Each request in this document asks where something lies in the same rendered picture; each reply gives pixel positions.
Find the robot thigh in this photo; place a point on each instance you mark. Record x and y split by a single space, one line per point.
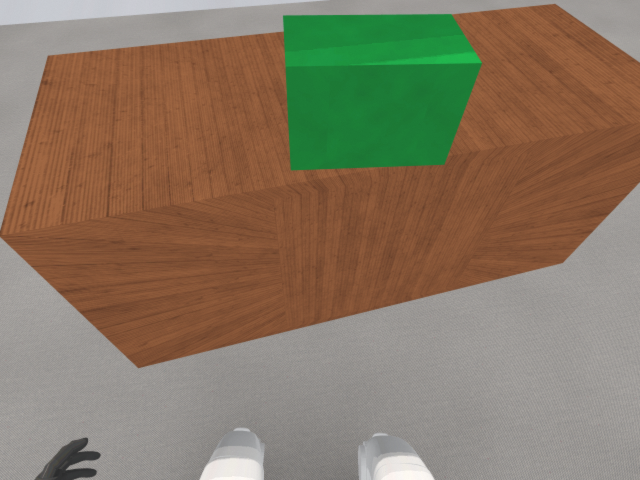
238 456
390 458

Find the left robot thigh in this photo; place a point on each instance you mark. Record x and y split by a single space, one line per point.
238 456

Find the carton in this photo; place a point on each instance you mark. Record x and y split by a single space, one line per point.
375 90

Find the right robot thigh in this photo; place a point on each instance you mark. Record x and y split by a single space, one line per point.
390 458

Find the pedestal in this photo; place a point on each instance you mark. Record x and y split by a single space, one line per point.
154 189

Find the robot left hand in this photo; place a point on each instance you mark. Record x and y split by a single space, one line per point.
68 455

